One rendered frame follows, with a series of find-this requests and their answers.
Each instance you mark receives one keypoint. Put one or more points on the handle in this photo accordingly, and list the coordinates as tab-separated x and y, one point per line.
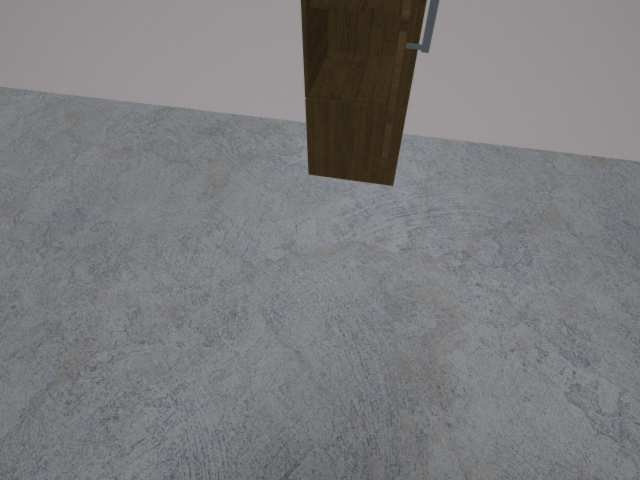
425	46

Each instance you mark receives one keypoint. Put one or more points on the cupboard door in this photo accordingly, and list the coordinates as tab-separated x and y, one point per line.
403	55

